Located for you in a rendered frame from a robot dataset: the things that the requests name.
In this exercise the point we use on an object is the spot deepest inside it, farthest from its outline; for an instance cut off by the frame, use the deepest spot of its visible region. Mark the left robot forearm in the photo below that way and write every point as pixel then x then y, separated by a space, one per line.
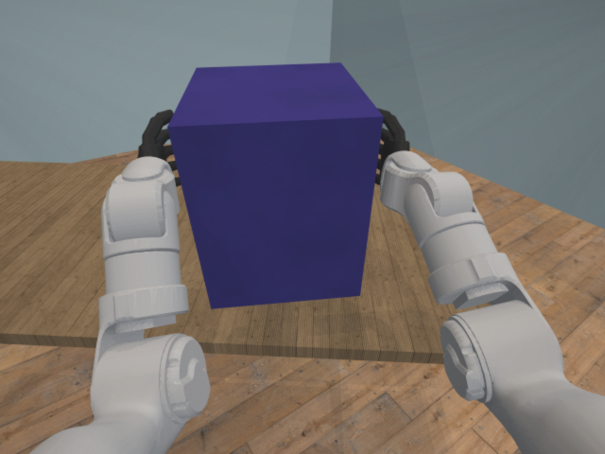
pixel 140 239

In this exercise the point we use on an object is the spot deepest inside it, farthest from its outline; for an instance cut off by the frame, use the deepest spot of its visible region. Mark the right robot upper arm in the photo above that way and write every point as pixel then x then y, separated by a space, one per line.
pixel 505 357

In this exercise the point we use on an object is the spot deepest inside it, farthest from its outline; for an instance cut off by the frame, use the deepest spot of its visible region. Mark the left robot upper arm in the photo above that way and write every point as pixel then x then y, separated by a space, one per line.
pixel 144 391

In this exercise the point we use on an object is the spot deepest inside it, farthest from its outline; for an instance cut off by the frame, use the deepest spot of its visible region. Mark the carton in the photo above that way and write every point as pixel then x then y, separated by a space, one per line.
pixel 277 165

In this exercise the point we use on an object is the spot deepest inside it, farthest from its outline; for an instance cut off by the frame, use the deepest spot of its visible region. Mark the robot left hand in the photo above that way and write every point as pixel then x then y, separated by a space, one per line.
pixel 154 137

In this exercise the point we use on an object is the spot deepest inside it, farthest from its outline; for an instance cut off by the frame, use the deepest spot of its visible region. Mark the right robot forearm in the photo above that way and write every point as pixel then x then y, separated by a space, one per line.
pixel 465 267

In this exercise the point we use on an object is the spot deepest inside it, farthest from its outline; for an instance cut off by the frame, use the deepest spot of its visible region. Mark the table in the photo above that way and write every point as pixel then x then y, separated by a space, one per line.
pixel 52 273

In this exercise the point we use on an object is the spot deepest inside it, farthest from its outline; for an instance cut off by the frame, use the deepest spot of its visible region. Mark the robot right hand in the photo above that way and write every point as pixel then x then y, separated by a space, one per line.
pixel 394 140

